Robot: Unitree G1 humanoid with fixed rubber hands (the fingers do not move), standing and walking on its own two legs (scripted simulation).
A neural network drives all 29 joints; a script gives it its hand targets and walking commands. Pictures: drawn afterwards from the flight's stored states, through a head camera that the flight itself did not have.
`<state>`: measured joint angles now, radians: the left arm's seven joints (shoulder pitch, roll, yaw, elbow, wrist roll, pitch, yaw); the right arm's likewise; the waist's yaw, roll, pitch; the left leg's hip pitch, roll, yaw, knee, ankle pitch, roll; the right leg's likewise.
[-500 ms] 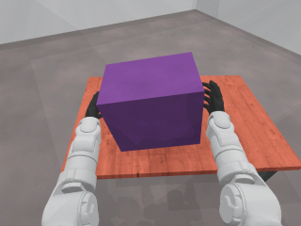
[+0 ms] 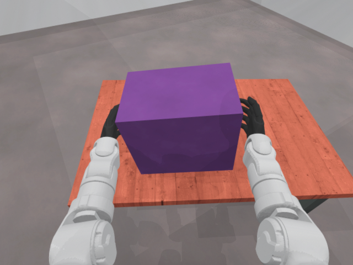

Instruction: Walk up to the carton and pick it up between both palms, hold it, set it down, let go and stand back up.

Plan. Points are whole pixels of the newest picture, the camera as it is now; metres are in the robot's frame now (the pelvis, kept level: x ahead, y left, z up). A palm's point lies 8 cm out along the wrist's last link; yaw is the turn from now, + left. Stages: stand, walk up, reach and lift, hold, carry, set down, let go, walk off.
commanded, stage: set down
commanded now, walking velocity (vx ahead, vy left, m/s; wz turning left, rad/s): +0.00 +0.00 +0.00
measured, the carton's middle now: (182, 122) +0.45 +0.01 +0.07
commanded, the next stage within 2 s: none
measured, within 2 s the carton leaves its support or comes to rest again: rests again in 1.62 s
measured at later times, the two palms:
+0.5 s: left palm (115, 138) +0.42 +0.18 +0.03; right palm (247, 134) +0.42 -0.15 +0.06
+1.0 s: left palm (118, 141) +0.43 +0.18 +0.01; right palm (242, 142) +0.43 -0.15 +0.02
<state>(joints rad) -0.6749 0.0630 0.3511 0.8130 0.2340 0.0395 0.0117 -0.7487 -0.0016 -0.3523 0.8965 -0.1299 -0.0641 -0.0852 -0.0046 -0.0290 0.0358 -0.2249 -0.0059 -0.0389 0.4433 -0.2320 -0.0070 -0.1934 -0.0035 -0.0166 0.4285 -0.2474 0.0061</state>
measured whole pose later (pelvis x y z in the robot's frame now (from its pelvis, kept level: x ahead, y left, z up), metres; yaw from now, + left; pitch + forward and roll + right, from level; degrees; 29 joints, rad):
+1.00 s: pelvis +0.02 +0.00 +0.00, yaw +0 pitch +16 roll +0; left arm -0.71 0.09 0.36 1.07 0.23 -0.37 0.03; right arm -0.72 0.03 -0.43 1.04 -0.20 -0.37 -0.14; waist 0.00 -0.03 -0.07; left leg -0.50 -0.01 -0.04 0.44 -0.23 -0.01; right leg -0.46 0.00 -0.02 0.43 -0.24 0.01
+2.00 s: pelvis +0.02 +0.00 -0.01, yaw +0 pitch +24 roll +0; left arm -0.81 0.20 0.33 1.26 0.05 -0.39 0.02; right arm -0.73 -0.09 -0.08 1.15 0.06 -0.40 -0.14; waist 0.00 -0.03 -0.19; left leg -0.66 0.00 -0.04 0.44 -0.20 -0.01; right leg -0.62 0.00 -0.02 0.43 -0.21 0.01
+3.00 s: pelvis -0.05 +0.00 +0.00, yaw +0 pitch +8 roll -1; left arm -0.37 0.29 0.17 0.92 -0.14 -0.32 -0.02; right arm -0.45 -0.11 0.06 0.92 0.20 -0.28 -0.11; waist -0.02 -0.01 -0.11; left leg -0.45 0.00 -0.04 0.45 -0.13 -0.01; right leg -0.42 0.00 -0.02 0.43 -0.15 0.00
